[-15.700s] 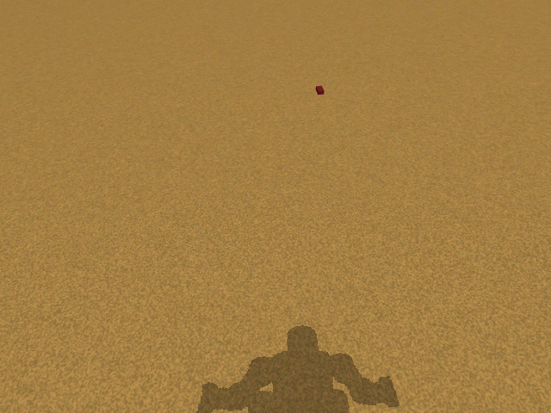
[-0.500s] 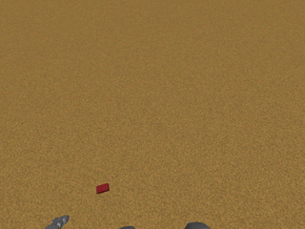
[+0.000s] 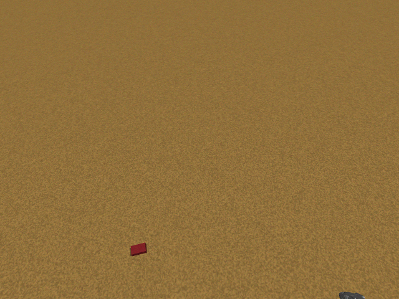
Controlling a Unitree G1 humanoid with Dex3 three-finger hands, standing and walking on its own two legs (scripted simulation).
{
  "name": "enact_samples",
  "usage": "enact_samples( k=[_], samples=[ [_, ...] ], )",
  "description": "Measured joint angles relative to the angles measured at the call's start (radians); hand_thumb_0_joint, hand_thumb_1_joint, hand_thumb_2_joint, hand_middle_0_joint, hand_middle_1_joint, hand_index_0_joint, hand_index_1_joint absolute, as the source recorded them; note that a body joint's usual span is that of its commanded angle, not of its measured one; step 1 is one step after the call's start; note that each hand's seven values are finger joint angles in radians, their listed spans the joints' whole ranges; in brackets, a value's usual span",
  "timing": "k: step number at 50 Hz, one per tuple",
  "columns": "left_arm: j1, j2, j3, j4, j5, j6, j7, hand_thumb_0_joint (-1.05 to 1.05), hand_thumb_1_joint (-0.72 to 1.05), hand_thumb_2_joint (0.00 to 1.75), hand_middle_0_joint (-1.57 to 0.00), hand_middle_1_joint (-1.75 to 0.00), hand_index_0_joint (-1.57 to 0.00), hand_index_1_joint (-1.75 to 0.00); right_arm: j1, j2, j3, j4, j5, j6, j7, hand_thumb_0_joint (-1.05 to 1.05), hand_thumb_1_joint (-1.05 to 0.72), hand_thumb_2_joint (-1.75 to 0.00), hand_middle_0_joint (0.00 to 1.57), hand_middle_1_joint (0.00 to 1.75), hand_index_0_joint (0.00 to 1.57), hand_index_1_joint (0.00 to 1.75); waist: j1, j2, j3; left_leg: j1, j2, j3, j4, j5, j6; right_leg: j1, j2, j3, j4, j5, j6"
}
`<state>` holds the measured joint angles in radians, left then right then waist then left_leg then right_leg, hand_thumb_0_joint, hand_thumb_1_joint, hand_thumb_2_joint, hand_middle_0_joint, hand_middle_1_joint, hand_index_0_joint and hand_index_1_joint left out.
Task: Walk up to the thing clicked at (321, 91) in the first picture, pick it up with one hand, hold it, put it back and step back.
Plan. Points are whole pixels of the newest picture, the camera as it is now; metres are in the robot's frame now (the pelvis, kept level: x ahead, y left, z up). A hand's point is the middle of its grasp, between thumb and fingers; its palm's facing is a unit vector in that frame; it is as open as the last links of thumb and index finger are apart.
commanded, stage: walk up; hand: left
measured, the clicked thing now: (138, 249) +0.47 +0.35 -0.76
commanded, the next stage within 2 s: stand in 0.68 s
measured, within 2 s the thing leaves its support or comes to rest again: neither
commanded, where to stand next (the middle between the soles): +0.09 -0.01 m, yaw +2 degrees
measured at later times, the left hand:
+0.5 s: hand out of the picture +0.09 +0.26 -0.15, palm faces +0.02 -0.95 -0.32, open 7.4 cm
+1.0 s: hand out of the picture +0.10 +0.25 -0.15, palm faces +0.00 -0.94 -0.33, open 7.4 cm
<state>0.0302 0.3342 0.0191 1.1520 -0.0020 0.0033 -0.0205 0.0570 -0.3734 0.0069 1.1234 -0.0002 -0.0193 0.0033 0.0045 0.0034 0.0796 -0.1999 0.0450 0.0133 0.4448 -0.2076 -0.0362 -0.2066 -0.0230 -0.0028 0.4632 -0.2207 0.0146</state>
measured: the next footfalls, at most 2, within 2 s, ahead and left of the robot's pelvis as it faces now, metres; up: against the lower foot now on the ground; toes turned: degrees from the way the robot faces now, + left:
none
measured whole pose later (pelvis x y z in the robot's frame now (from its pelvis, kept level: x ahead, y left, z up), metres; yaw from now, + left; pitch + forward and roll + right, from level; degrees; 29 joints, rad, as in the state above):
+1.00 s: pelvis +0.02 +0.00 +0.01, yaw +1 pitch -2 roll +0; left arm 0.08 0.34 0.01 1.14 0.01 -0.01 -0.01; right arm 0.07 -0.35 0.00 1.14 -0.01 -0.01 0.01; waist 0.00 0.00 0.06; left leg -0.12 0.04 0.00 0.32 -0.17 -0.04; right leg -0.12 -0.03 -0.02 0.34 -0.19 0.02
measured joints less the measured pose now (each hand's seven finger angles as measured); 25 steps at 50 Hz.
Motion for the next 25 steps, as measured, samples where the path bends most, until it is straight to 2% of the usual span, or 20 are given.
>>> enact_samples(
  k=[25],
  samples=[
    [0.021, 0.008, 0.012, 0.016, 0.008, 0.000, -0.003, 0.01, 0.90, 0.90, -0.20, -0.30, -0.20, -0.30, 0.010, 0.033, -0.003, 0.020, -0.005, 0.004, 0.003, 0.01, -0.91, -0.90, 0.20, 0.30, 0.21, 0.30, 0.000, -0.002, -0.013, 0.047, -0.009, -0.006, -0.090, 0.035, 0.007, 0.062, -0.008, -0.010, -0.113, 0.044, 0.011]
  ],
)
